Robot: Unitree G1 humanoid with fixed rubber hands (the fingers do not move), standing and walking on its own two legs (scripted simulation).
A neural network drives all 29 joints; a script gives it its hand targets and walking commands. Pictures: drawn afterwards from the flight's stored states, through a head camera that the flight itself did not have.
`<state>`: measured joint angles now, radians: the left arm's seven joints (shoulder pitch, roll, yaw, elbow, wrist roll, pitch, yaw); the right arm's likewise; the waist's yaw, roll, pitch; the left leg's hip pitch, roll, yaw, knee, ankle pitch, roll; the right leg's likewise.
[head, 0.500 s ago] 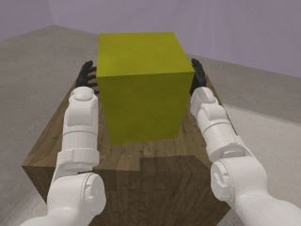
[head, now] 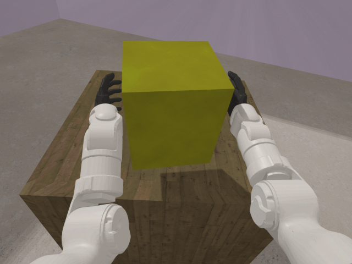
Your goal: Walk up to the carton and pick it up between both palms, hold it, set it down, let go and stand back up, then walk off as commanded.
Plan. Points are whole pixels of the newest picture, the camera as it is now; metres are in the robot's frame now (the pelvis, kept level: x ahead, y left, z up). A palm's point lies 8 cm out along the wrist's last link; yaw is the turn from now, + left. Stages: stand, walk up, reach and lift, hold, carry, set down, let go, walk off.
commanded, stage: set down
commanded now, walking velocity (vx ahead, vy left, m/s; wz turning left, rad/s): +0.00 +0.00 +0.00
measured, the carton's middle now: (169, 106) +0.46 +0.00 +0.16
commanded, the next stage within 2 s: none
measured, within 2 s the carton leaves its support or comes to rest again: rests again in 1.92 s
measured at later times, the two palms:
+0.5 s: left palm (110, 111) +0.40 +0.13 +0.19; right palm (237, 111) +0.42 -0.17 +0.18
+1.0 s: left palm (116, 115) +0.42 +0.13 +0.16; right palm (233, 114) +0.45 -0.17 +0.15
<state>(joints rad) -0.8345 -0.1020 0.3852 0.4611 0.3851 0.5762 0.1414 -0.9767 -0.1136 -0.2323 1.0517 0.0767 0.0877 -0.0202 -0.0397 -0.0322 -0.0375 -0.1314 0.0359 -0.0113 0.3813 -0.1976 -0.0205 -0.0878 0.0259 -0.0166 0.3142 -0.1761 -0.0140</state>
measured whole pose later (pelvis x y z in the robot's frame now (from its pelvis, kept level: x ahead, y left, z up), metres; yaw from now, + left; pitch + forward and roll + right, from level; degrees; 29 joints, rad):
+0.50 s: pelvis +0.00 -0.01 +0.00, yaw +0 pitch -2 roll -1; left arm -0.83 -0.14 0.42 0.48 0.40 0.53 0.15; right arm -0.97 -0.15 -0.25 1.12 0.03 0.06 0.06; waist -0.02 -0.01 -0.03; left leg -0.13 0.04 -0.01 0.36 -0.19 -0.03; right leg -0.10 0.03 -0.02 0.31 -0.18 -0.03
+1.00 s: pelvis +0.02 -0.02 +0.00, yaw +0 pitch +1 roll +0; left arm -0.80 -0.17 0.43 0.48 0.40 0.42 0.17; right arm -0.95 -0.15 -0.25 1.13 0.01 0.00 0.06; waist 0.02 -0.01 -0.02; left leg -0.16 0.06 -0.01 0.33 -0.19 -0.05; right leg -0.14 0.05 -0.02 0.31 -0.20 -0.04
